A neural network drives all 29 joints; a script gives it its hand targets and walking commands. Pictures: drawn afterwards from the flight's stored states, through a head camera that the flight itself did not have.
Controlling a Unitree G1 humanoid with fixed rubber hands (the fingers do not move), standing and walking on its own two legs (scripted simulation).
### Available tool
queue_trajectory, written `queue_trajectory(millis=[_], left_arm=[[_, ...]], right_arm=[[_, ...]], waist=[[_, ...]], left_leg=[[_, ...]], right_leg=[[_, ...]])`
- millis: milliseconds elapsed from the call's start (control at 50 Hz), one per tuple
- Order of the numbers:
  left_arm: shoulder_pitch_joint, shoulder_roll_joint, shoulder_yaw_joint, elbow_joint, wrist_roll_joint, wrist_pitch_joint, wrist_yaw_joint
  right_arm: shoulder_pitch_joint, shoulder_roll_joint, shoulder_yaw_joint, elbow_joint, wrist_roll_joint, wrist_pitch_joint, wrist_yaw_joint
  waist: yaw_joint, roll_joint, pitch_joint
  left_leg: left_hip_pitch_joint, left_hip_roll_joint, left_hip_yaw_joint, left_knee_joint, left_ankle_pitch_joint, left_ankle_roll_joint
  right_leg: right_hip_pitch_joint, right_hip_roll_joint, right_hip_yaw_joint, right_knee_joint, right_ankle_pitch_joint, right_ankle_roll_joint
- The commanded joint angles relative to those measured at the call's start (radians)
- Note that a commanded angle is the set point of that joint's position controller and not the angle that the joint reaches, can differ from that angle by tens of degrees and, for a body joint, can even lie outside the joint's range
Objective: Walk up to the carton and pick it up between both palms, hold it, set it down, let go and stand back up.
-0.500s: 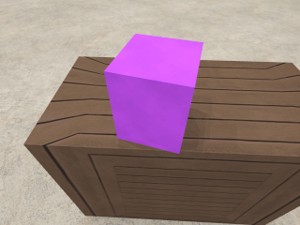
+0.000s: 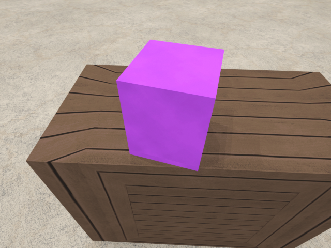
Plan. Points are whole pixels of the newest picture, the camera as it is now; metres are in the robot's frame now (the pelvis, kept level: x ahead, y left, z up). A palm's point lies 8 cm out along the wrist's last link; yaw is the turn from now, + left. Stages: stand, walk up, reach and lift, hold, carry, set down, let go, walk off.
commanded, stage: stand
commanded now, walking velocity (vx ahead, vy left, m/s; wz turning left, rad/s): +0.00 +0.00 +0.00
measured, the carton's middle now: (173, 105) +0.47 -0.02 +0.12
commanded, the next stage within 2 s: none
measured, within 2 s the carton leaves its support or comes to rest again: neither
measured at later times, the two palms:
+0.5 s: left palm out of the picture -0.03 +0.23 -0.14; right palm out of the picture -0.03 -0.21 -0.15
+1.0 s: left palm out of the picture -0.04 +0.22 -0.14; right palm out of the picture -0.03 -0.21 -0.15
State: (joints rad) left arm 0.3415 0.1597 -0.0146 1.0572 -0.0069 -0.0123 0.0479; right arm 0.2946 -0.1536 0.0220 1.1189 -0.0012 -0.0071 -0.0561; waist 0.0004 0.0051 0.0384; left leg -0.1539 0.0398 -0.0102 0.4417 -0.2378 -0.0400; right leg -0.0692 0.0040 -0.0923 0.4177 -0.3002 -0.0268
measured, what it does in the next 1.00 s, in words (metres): stands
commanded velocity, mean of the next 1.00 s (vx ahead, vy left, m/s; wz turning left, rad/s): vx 0.00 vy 0.00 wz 0.00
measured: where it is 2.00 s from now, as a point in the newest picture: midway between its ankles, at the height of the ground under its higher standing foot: outside the picture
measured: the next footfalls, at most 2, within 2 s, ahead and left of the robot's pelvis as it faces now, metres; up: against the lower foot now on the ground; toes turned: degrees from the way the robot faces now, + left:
none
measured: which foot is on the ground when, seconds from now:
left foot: down 0.00-1.00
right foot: down 0.00-1.00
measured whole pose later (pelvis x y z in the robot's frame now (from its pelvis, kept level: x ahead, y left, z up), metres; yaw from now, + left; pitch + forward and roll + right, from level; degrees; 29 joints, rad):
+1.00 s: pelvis -0.01 +0.01 +0.00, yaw +0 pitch -2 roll +0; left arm 0.34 0.14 -0.02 1.10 -0.01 -0.02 0.05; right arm 0.29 -0.14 0.03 1.15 0.00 -0.01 -0.05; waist 0.00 0.01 0.06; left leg -0.18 0.03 -0.01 0.44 -0.22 -0.03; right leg -0.09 0.00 -0.09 0.40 -0.27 -0.02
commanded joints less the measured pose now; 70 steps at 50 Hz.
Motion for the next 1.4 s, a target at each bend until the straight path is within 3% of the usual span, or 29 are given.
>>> queue_trajectory(millis=[0, 80, 240, 320, 520, 600, 1380], left_arm=[[0.102, 0.117, 0.021, -0.023, 0.003, -0.012, 0.006], [0.102, 0.119, 0.018, -0.012, 0.001, -0.018, 0.006], [0.098, 0.1, 0.015, 0.0, -0.001, -0.014, 0.005], [0.107, 0.104, 0.016, 0.002, 0.003, -0.017, 0.006], [0.097, 0.1, 0.015, 0.006, 0.003, -0.016, 0.006], [0.109, 0.093, 0.016, 0.02, -0.003, -0.011, 0.005], [0.103, 0.086, 0.017, 0.029, -0.001, -0.019, 0.005]], right_arm=[[0.066, -0.113, -0.013, -0.021, -0.001, -0.008, -0.005], [0.07, -0.111, -0.014, -0.018, -0.003, -0.006, -0.004], [0.079, -0.105, -0.01, -0.011, 0.001, -0.011, -0.004], [0.08, -0.113, -0.014, -0.008, -0.003, -0.012, -0.005], [0.096, -0.097, -0.009, -0.003, -0.002, -0.013, -0.003], [0.092, -0.093, -0.006, 0.006, -0.001, -0.006, -0.003], [0.073, -0.092, -0.007, 0.014, 0.001, -0.014, -0.004]], waist=[[0.005, 0.029, 0.094], [0.0, -0.021, 0.065], [0.0, 0.016, 0.097], [0.003, -0.017, 0.081], [0.001, 0.001, 0.059], [0.003, 0.001, 0.128], [0.001, 0.003, 0.075]], left_leg=[[-0.041, 0.071, -0.042, -0.075, 0.23, 0.034], [-0.019, 0.069, -0.035, -0.065, 0.225, 0.029], [-0.051, 0.071, -0.051, -0.09, 0.205, 0.036], [-0.041, 0.07, -0.048, -0.08, 0.209, 0.035], [-0.036, 0.066, -0.048, -0.078, 0.225, 0.034], [-0.068, 0.073, -0.056, -0.094, 0.146, 0.036], [-0.053, 0.075, -0.056, -0.084, 0.195, 0.039]], right_leg=[[-0.076, -0.128, 0.117, -0.115, 0.254, 0.021], [-0.076, -0.132, 0.12, -0.121, 0.293, 0.028], [-0.079, -0.124, 0.117, -0.121, 0.223, 0.021], [-0.07, -0.127, 0.113, -0.12, 0.233, 0.025], [-0.06, -0.131, 0.113, -0.122, 0.234, 0.022], [-0.116, -0.123, 0.109, -0.142, 0.151, 0.02], [-0.08, -0.129, 0.104, -0.122, 0.217, 0.017]])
